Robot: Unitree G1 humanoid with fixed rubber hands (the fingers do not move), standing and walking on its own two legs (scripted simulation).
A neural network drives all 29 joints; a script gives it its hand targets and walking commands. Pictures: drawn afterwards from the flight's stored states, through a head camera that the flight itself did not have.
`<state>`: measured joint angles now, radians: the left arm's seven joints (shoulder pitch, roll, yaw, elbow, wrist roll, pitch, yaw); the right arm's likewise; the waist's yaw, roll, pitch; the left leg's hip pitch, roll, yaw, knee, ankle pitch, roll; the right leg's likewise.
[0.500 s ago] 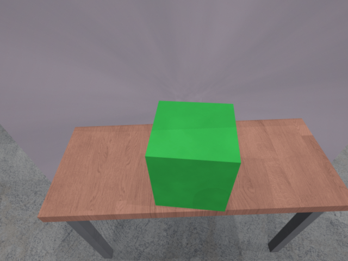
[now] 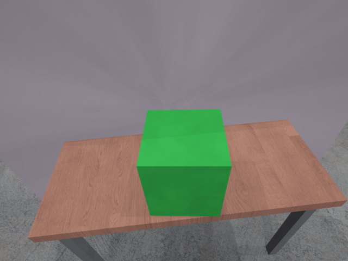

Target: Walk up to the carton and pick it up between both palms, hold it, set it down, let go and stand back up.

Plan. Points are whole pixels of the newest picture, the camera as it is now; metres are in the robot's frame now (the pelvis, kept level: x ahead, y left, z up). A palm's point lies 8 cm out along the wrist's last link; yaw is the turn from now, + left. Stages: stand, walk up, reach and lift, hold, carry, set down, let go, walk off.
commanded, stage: walk up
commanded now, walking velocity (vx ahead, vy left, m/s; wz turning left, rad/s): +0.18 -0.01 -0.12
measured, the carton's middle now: (184, 164) +0.41 -0.02 -0.03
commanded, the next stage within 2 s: none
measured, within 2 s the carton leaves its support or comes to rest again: neither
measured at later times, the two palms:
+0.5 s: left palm out of the picture +0.04 +0.18 -0.13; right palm out of the picture +0.10 -0.27 -0.16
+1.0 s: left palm out of the picture +0.03 +0.26 -0.15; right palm out of the picture +0.02 -0.19 -0.14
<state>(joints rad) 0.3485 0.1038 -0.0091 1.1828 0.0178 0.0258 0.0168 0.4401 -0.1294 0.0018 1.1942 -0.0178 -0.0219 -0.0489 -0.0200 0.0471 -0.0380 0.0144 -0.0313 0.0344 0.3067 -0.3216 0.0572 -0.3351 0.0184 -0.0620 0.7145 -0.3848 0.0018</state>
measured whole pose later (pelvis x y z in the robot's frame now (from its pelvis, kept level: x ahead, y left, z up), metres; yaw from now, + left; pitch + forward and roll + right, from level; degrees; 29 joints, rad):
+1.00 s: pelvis +0.02 +0.03 +0.00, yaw -1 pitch +2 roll +0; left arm 0.25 0.19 0.06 1.12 0.01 0.07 0.03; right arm 0.31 -0.12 0.00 1.05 -0.02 -0.03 -0.04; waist -0.01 -0.02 -0.02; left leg -0.25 -0.03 0.13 0.34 -0.13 0.09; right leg -0.25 0.00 0.05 0.82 -0.39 0.02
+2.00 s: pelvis +0.02 -0.04 +0.00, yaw -2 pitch -1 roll +0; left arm 0.49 0.04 -0.03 1.14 0.02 -0.06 0.04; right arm 0.23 -0.14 -0.02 1.13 0.00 0.04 -0.04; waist 0.02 0.03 0.04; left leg -0.34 0.05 0.08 0.62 -0.21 -0.03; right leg -0.06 0.04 -0.10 0.40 -0.32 -0.06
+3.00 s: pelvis +0.06 -0.05 +0.00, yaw -2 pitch -1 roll +1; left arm 0.39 0.06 -0.03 1.19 0.01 -0.04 0.04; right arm 0.31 -0.12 0.00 1.19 0.00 -0.01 -0.04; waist -0.01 0.02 0.02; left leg -0.19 0.02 0.10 0.41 -0.20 0.01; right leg 0.00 0.02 -0.06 0.35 -0.33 -0.04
